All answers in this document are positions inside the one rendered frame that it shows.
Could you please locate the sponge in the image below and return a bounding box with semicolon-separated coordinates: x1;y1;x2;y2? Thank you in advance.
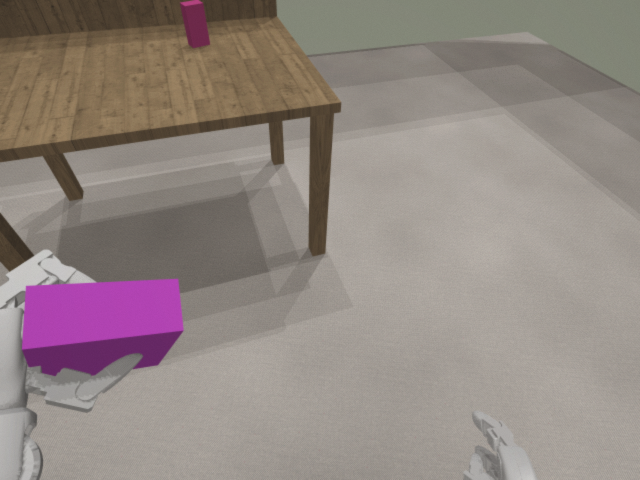
22;279;184;376

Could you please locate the left robot forearm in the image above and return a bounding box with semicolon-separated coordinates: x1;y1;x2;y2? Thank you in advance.
0;407;43;480

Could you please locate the robot left hand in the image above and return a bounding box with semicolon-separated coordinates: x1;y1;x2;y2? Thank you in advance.
0;250;143;413

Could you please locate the robot right hand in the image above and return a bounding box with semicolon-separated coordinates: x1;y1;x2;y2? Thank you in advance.
463;410;538;480

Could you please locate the table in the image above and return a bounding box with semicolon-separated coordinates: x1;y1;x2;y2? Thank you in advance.
0;0;341;272

